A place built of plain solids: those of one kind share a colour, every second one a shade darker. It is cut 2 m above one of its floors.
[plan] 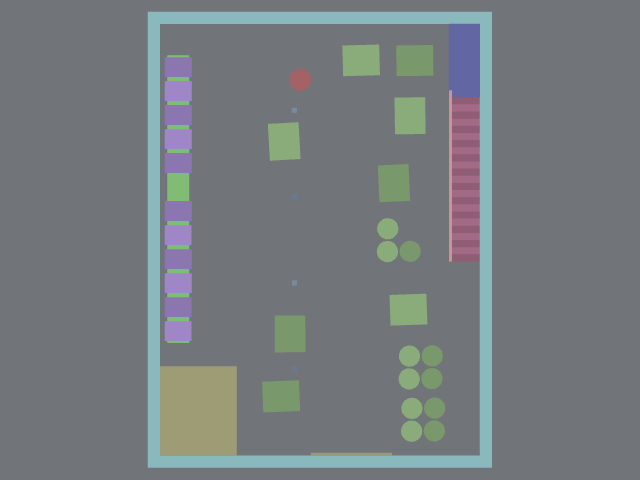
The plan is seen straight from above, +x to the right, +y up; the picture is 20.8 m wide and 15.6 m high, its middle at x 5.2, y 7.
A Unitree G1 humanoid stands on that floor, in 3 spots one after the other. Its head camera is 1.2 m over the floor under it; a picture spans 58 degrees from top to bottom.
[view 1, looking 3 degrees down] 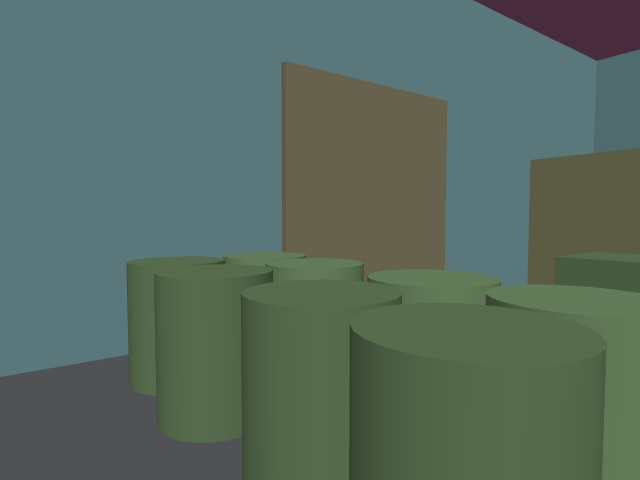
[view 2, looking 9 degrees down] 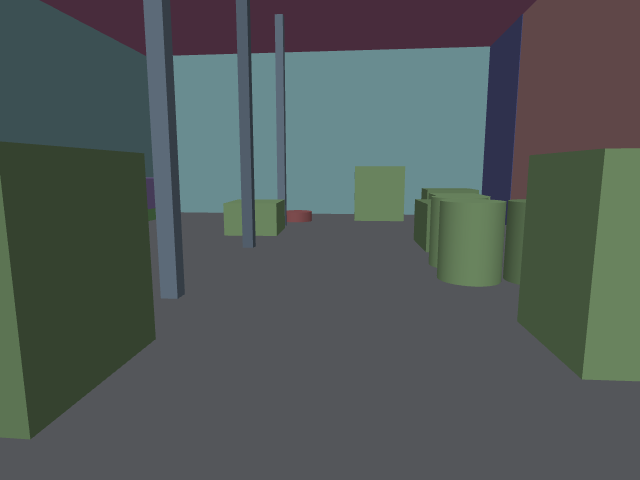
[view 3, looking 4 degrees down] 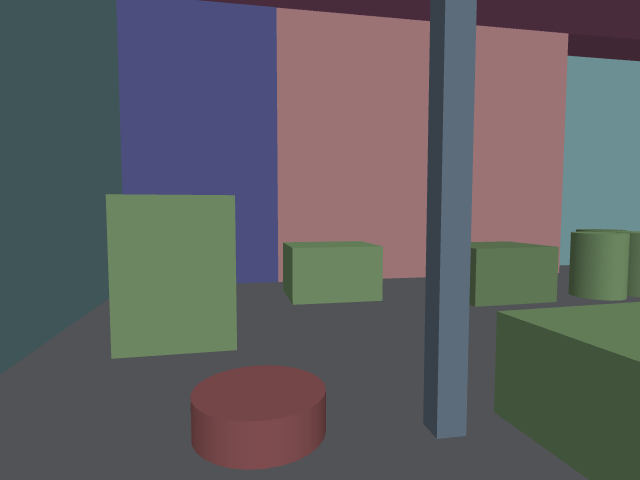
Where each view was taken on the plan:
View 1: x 9.94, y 4.00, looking -126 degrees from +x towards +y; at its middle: loading_door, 4.84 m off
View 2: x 6.22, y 1.70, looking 96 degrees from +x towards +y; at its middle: ground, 7.67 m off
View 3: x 2.25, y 12.32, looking -11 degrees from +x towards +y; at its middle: stair_wall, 7.29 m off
